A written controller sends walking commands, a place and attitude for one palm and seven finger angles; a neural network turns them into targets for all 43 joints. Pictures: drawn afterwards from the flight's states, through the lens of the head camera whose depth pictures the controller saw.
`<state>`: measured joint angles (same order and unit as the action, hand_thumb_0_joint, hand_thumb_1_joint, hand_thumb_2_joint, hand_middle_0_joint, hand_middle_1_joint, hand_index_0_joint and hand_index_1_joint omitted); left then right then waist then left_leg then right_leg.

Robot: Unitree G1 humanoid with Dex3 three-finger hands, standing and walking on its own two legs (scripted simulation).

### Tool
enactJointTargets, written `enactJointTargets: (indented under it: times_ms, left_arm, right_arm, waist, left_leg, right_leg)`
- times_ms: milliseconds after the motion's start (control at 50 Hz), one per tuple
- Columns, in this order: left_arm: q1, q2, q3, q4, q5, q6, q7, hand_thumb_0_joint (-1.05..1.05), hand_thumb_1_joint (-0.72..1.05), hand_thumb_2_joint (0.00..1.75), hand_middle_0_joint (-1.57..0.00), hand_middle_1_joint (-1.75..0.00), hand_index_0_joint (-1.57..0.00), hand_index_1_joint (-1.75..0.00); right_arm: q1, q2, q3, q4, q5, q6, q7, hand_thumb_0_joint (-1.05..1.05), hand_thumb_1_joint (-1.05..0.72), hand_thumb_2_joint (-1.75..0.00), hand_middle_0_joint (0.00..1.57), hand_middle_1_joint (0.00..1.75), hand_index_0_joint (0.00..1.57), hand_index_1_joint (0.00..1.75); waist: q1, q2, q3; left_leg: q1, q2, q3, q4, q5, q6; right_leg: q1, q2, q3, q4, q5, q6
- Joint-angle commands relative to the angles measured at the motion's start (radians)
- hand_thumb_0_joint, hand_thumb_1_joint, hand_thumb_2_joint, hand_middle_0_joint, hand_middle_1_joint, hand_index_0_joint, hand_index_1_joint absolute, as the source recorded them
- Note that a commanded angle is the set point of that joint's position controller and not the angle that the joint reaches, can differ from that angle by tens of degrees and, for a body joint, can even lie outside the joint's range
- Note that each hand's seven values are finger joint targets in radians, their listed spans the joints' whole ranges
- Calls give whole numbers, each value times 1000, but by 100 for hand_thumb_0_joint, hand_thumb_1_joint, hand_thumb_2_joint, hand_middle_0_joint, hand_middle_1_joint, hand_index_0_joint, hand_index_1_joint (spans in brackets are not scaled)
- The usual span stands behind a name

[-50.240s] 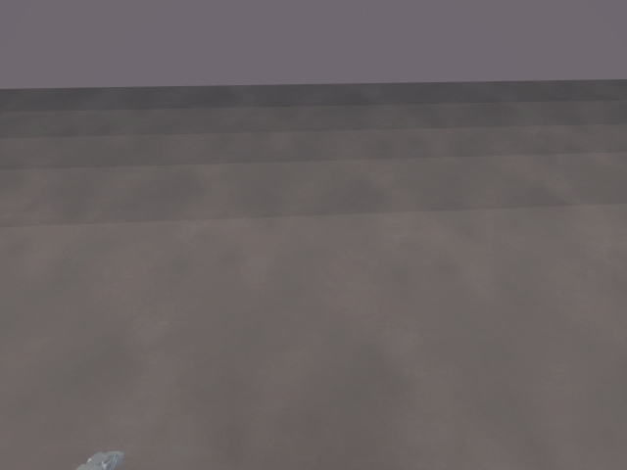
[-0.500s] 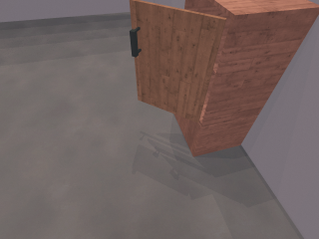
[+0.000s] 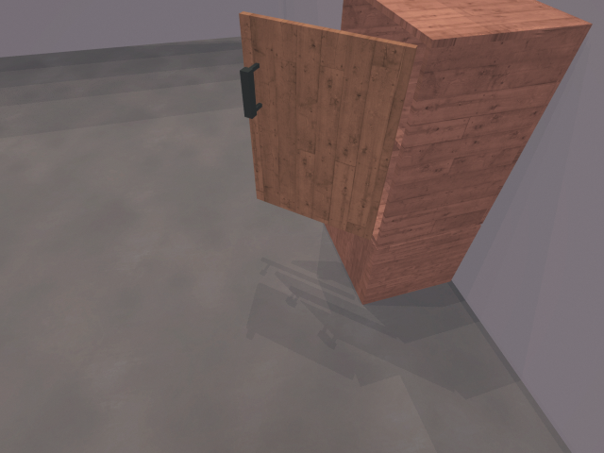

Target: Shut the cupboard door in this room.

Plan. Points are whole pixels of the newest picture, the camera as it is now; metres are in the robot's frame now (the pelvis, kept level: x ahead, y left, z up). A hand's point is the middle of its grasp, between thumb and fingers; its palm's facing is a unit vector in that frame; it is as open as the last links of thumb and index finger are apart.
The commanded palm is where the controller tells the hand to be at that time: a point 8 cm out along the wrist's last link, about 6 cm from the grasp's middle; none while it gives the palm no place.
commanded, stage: look to check the result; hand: left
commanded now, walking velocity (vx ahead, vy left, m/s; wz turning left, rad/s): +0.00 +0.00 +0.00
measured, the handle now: (253, 90) +0.95 +0.17 +0.02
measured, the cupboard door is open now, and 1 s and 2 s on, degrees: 47 47 47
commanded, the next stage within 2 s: walk to a spot facing it in 0.48 s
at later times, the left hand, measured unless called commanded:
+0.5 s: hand out of the picture +0.03 +0.19 -0.17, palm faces -0.01 -0.97 -0.25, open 7.4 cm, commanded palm none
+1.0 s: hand out of the picture +0.03 +0.20 -0.21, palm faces +0.20 -0.96 -0.22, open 7.4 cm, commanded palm none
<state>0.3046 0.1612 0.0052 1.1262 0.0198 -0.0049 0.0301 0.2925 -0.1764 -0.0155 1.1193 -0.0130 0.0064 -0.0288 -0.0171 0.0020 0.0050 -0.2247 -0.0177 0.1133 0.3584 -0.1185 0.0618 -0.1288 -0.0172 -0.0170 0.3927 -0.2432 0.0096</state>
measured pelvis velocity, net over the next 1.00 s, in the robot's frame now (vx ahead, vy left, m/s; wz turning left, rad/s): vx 0.02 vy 0.00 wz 0.19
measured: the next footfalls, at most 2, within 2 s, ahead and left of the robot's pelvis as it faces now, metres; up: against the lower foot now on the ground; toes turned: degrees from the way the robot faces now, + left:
right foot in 1.42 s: +0.10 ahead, -0.15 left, +0.00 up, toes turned +28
left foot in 1.80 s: -0.01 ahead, +0.08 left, +0.00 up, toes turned +45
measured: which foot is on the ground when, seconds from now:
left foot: down 0.00-1.00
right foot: down 0.00-0.98, up 1.00-1.00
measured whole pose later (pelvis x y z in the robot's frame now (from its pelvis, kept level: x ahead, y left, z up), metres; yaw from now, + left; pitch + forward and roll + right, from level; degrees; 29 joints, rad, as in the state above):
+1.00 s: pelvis +0.02 +0.00 -0.03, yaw +11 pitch -2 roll -1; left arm 0.21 0.21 0.06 1.00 0.02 0.04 0.03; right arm 0.24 -0.19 -0.04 1.01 -0.02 0.05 0.00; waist -0.03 -0.04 0.12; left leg -0.36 -0.01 0.07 0.69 -0.27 0.04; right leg -0.22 -0.09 -0.16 0.77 -0.50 0.02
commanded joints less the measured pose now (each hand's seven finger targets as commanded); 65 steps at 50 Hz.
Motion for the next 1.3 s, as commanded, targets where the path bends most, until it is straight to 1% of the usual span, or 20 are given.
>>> enactJointTargets:
  times_ms: [0, 220, 540, 600, 660, 740, 780, 840, 860, 900, 920, 940, 960, 980, 1000, 1020, 1060, 1100, 1160, 1280]
  left_arm:
    - [57, 136, 24, -14, -2, -10, 3, 0, 90, 90, -20, -30, -20, -30]
    - [14, 182, 24, -8, -4, -13, -1, 0, 90, 90, -20, -30, -20, -30]
    - [-46, 225, 26, -16, -4, -23, -3, 0, 90, 90, -20, -30, -20, -30]
    - [-59, 218, 26, -17, -6, -20, -2, 0, 90, 90, -20, -30, -20, -30]
    - [-21, 170, 23, -23, -8, 2, 7, 0, 90, 90, -20, -30, -20, -30]
    - [-16, 210, 56, -71, -4, 13, 11, 0, 90, 90, -20, -30, -20, -30]
    - [-22, 223, 72, -101, -3, 18, 12, 0, 90, 90, -20, -30, -20, -30]
    - [-44, 227, 85, -146, 9, 19, 17, 0, 90, 90, -20, -30, -20, -30]
    - [-67, 234, 91, -161, 14, 18, 19, 0, 90, 90, -20, -30, -20, -30]
    - [-92, 248, 98, -182, 10, 16, 15, 0, 90, 90, -20, -30, -20, -30]
    - [-85, 240, 98, -193, 3, 19, 10, 0, 90, 90, -20, -30, -20, -30]
    - [-48, 188, 92, -214, -7, 26, 5, 0, 90, 90, -20, -30, -20, -30]
    - [-78, 164, 79, -249, -4, 33, 11, 0, 90, 90, -20, -30, -20, -30]
    - [-132, 170, 86, -256, 0, 50, 14, 0, 90, 90, -20, -30, -20, -30]
    - [-148, 171, 89, -260, 2, 49, 7, 0, 90, 90, -20, -30, -20, -30]
    - [-154, 166, 92, -259, 6, 45, 0, 0, 90, 90, -20, -30, -20, -30]
    - [-116, 164, 93, -251, 8, 36, -10, 0, 90, 90, -20, -30, -20, -30]
    - [-105, 155, 91, -255, 7, 35, -11, 0, 90, 90, -20, -30, -20, -30]
    - [-116, 151, 87, -273, 8, 36, -10, 0, 90, 90, -20, -30, -20, -30]
    - [-121, 161, 81, -305, 3, 37, -5, 0, 90, 90, -20, -30, -20, -30]
  right_arm:
    - [27, -137, -22, -26, -2, -16, -4, 0, -90, -90, 20, 30, 20, 30]
    - [-27, -179, -24, -24, 0, -16, -3, 0, -90, -90, 20, 30, 20, 30]
    - [-98, -219, -19, -27, 1, -22, 0, 0, -90, -90, 20, 30, 20, 30]
    - [-99, -205, -15, -25, -1, -21, 1, 0, -90, -90, 20, 30, 20, 30]
    - [-70, -140, -4, -29, -2, -1, 6, 0, -90, -90, 20, 30, 20, 30]
    - [-74, -154, -25, -72, -2, 14, 11, 0, -90, -90, 20, 30, 20, 30]
    - [-74, -141, -34, -96, -5, 22, 15, 0, -90, -90, 20, 30, 20, 30]
    - [-102, -130, -52, -149, -8, 39, 19, 0, -90, -90, 20, 30, 20, 30]
    - [-102, -124, -55, -162, -4, 38, 23, 0, -90, -90, 20, 30, 20, 30]
    - [-55, -118, -53, -166, -4, 37, 30, 0, -90, -90, 20, 30, 20, 30]
    - [10, -133, -57, -159, -9, 31, 31, 0, -90, -90, 20, 30, 20, 30]
    - [58, -211, -71, -162, -19, 22, 29, 0, -90, -90, 20, 30, 20, 30]
    - [102, -263, -87, -154, -22, 26, 22, 0, -90, -90, 20, 30, 20, 30]
    - [102, -269, -89, -149, -22, 27, 14, 0, -90, -90, 20, 30, 20, 30]
    - [53, -264, -87, -170, -22, 26, 10, 0, -90, -90, 20, 30, 20, 30]
    - [7, -239, -82, -186, -23, 22, 7, 0, -90, -90, 20, 30, 20, 30]
    - [-28, -225, -75, -202, -20, 10, 4, 0, -90, -90, 20, 30, 20, 30]
    - [-25, -224, -77, -205, -17, 9, 3, 0, -90, -90, 20, 30, 20, 30]
    - [-16, -232, -86, -208, -18, 14, 6, 0, -90, -90, 20, 30, 20, 30]
    - [-32, -251, -103, -232, -22, 31, 16, 0, -90, -90, 20, 30, 20, 30]
  waist:
    - [4, -4, 68]
    - [4, -7, 65]
    - [6, -15, 21]
    - [5, 3, 19]
    - [10, -6, 44]
    - [20, -46, 16]
    - [23, -83, 19]
    - [27, -181, 64]
    - [18, -166, 86]
    - [-16, -118, 71]
    - [-39, -15, 22]
    - [-44, 249, -18]
    - [-64, 303, -33]
    - [-68, 198, -30]
    - [-47, 144, -3]
    - [-29, 105, 34]
    - [-2, 71, -6]
    - [-4, 73, -44]
    - [-12, 88, -61]
    - [-17, 193, -76]
  left_leg:
    - [67, 134, -176, -99, -128, -20]
    - [94, 138, -167, -88, -81, -23]
    - [143, 148, -160, -61, 83, -28]
    - [126, 144, -165, -56, 112, -31]
    - [69, 129, -164, -4, 121, -42]
    - [-32, 96, -159, 118, 147, -48]
    - [-96, 66, -130, 230, 91, -59]
    - [-203, 49, -90, 497, -313, -78]
    - [-213, 77, -101, 483, -376, -79]
    - [-124, 81, -78, 301, -243, -78]
    - [13, 82, -100, 185, 38, -56]
    - [113, 256, -405, 82, 406, 43]
    - [80, 386, -596, -52, 351, 143]
    - [25, 379, -634, -100, 59, 131]
    - [-23, 353, -624, -124, -149, 115]
    - [-67, 315, -578, -136, -224, 98]
    - [-25, 260, -502, -121, -163, 79]
    - [11, 238, -468, -97, -92, 88]
    - [35, 217, -476, -87, -71, 92]
    - [19, 180, -541, -59, -38, 85]
  right_leg:
    - [-115, -74, 86, -99, -4, -55]
    - [-100, -84, 97, -126, 4, -59]
    - [-44, -98, 95, -147, 137, -54]
    - [-19, -104, 82, -133, 158, -49]
    - [-29, -120, 45, -76, 151, -37]
    - [14, -170, 38, -8, 229, -75]
    - [24, -238, 57, 1, 252, -122]
    - [4, -358, 79, -15, 421, -213]
    - [4, -383, 61, 12, 480, -220]
    - [-12, -342, -30, 144, 531, -154]
    - [-87, -275, -103, 283, 439, -81]
    - [-249, -125, -167, 502, 82, 17]
    - [-312, -37, -80, 674, -435, 19]
    - [-348, -50, 25, 760, -385, 7]
    - [-384, -63, 54, 781, -300, 9]
    - [-401, -71, 64, 775, -216, 16]
    - [-412, -63, 57, 744, -134, 32]
    - [-395, -50, 45, 677, -133, 42]
    - [-384, -25, 31, 598, -147, 50]
    - [-284, 21, 25, 409, -187, 43]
